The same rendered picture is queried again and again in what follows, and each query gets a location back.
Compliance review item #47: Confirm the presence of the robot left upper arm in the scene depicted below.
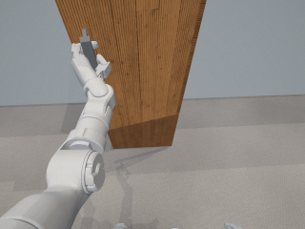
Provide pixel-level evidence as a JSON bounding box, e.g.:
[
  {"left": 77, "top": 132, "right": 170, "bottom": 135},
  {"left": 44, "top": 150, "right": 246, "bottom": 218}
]
[{"left": 0, "top": 149, "right": 106, "bottom": 229}]

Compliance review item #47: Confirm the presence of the left robot hand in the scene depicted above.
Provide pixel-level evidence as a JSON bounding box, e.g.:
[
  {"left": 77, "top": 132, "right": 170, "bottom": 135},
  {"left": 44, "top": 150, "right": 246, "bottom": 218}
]
[{"left": 71, "top": 41, "right": 112, "bottom": 89}]

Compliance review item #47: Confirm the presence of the handle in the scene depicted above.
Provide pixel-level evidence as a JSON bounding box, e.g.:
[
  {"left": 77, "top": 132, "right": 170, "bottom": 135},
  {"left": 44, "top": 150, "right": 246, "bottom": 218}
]
[{"left": 79, "top": 28, "right": 98, "bottom": 70}]

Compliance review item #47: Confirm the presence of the left robot forearm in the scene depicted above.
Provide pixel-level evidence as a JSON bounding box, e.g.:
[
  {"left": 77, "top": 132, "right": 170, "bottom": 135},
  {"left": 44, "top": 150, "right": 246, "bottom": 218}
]
[{"left": 46, "top": 77, "right": 116, "bottom": 185}]

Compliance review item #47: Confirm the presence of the left robot shin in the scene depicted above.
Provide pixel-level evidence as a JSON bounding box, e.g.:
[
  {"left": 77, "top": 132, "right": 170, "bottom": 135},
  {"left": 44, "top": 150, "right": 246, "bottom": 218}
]
[{"left": 115, "top": 223, "right": 127, "bottom": 228}]

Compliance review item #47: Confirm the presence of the cupboard door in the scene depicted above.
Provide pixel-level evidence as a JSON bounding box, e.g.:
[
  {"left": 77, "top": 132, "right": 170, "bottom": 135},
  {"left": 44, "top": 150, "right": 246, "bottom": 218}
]
[{"left": 54, "top": 0, "right": 201, "bottom": 130}]

